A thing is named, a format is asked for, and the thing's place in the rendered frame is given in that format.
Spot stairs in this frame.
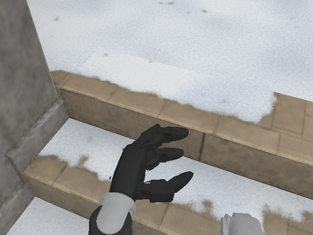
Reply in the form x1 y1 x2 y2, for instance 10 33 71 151
6 88 313 235

